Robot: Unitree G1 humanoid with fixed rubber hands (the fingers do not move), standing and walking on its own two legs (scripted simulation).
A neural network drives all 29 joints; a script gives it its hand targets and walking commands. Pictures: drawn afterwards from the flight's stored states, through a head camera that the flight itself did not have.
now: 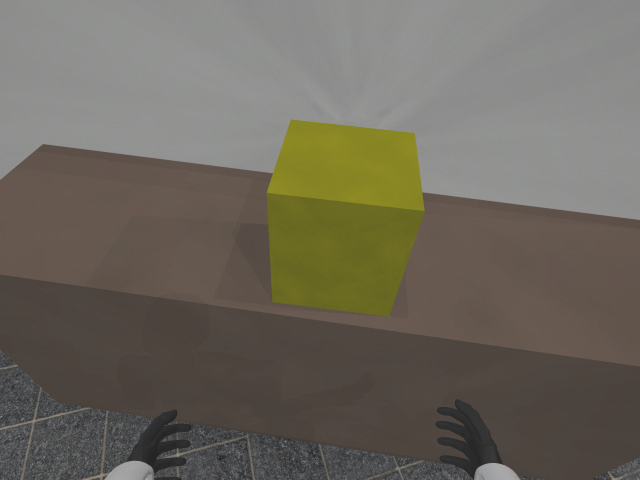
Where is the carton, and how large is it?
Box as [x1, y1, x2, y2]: [267, 120, 424, 316]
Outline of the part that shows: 291,120 267,190 272,301 388,316 424,211 414,133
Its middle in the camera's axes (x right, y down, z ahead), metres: +0.03 -0.03 +0.67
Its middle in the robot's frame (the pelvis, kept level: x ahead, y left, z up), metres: +0.53 -0.01 +0.02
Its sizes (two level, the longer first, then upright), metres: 0.210 0.200 0.250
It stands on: a pedestal, 0.66 m high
